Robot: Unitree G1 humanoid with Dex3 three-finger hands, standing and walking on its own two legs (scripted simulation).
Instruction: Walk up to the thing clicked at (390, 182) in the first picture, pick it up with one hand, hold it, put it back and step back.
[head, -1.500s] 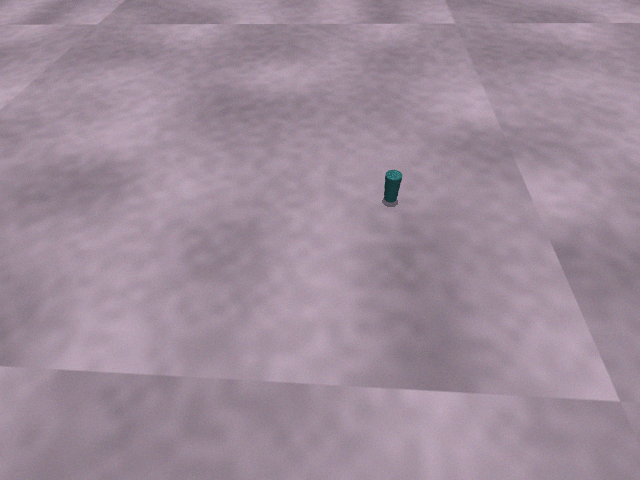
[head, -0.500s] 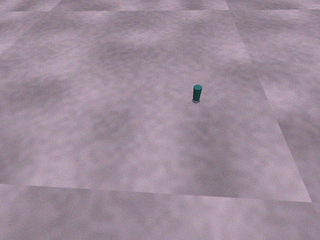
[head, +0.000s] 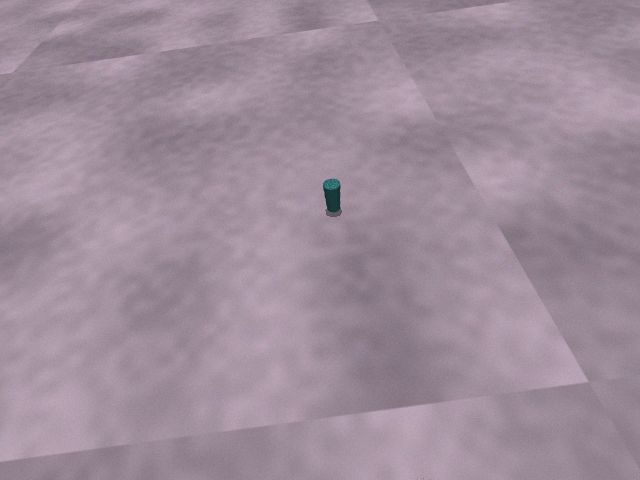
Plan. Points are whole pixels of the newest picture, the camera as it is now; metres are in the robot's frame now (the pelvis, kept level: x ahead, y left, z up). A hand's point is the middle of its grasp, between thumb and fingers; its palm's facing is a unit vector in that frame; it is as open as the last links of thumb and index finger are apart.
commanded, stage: walk up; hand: left
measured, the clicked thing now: (332, 196) +1.36 +0.03 -0.68
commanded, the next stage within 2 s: none
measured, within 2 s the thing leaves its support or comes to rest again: neither
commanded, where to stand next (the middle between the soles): +0.91 -0.11 m, yaw -12 degrees
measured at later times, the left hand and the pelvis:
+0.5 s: hand (178, 393) +0.30 +0.27 -0.14, palm faces -0.17 -0.92 -0.34, open 7.4 cm; pelvis +0.22 +0.01 +0.01, yaw -8 degrees
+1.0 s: hand (257, 235) +0.60 +0.16 -0.09, palm faces -0.23 -0.90 -0.38, open 7.3 cm; pelvis +0.43 -0.07 +0.02, yaw -13 degrees
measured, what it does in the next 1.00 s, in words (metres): walks ahead: left foot, then right foot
